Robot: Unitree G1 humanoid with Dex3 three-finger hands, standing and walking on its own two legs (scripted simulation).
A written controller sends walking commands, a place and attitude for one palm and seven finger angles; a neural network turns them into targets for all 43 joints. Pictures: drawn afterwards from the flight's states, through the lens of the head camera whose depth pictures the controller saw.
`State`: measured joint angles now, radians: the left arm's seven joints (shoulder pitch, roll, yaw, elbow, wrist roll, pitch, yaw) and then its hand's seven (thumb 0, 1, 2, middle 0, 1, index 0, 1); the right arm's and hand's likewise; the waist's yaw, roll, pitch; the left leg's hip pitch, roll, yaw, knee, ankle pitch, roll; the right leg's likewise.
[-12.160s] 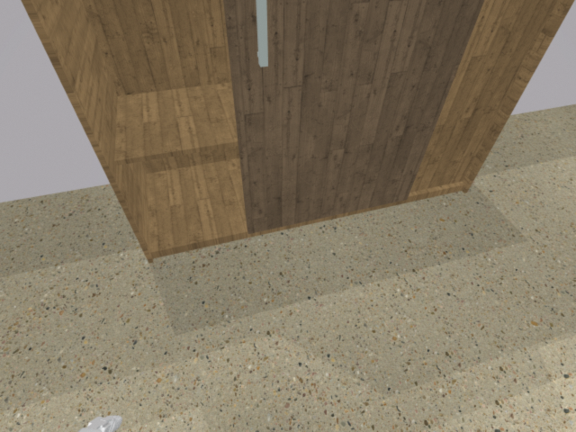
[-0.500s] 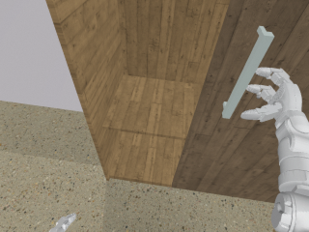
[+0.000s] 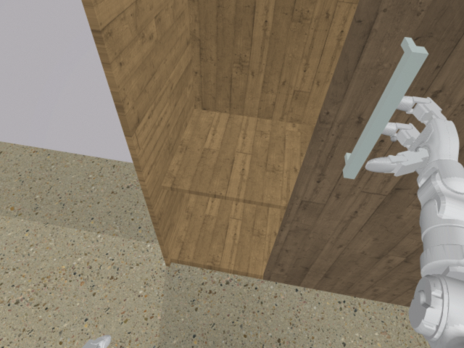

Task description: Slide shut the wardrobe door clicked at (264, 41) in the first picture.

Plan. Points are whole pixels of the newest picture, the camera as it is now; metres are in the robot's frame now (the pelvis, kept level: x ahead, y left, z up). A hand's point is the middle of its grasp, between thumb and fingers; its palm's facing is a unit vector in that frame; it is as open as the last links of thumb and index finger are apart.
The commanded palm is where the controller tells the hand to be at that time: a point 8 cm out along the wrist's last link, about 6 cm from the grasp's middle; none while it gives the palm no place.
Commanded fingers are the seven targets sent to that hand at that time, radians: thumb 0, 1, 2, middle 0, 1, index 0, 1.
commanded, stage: slide the fingers in behind the handle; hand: right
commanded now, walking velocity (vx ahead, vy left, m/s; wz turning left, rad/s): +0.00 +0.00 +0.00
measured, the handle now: (374, 117) +0.49 -0.18 +0.18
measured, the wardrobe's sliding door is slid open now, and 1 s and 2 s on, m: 0.41 0.41 0.41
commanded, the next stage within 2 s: grip the handle and tug to test in 1.66 s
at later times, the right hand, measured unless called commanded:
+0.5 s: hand (388, 140) +0.44 -0.19 +0.17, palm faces +0.06 +1.00 +0.01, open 14.0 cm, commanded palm +0.41 -0.24 +0.17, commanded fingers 0.00 0.50 -0.30 0.30 1.20 0.30 1.20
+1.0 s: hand (368, 139) +0.43 -0.16 +0.17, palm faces +0.06 +1.00 -0.01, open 14.0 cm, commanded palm +0.40 -0.21 +0.17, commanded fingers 0.00 0.50 -0.30 0.30 1.20 0.30 1.20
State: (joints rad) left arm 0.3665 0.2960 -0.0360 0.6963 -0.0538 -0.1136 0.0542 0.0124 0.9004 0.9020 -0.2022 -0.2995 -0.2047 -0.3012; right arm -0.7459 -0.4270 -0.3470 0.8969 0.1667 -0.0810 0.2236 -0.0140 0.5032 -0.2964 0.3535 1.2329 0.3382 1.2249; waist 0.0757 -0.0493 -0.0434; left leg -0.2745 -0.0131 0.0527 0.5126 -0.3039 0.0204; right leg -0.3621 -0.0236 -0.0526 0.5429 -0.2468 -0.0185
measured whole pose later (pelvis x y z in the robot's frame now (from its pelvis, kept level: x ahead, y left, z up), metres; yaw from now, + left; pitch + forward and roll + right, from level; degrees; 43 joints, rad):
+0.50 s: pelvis +0.00 +0.00 +0.00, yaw -1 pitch +3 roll +1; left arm 0.30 0.28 -0.05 0.69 -0.06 -0.13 0.05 0.01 0.90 0.90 -0.20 -0.30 -0.20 -0.30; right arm -0.75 -0.36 -0.29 0.84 0.18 -0.05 0.17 -0.01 0.50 -0.30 0.30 1.21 0.30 1.20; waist 0.05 -0.05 -0.04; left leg -0.27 0.00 0.06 0.52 -0.31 0.02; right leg -0.36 -0.01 -0.04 0.55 -0.25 -0.02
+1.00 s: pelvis +0.00 +0.00 +0.00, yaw +0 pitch +2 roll +0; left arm 0.31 0.27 -0.03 0.70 -0.05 -0.11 0.04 0.01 0.90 0.90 -0.20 -0.30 -0.20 -0.30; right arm -0.66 -0.29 -0.25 0.69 0.17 0.00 0.09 -0.01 0.50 -0.30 0.30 1.21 0.30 1.20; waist 0.05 -0.06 -0.04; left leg -0.23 -0.01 0.05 0.50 -0.31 0.02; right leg -0.32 -0.02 -0.05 0.52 -0.24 -0.02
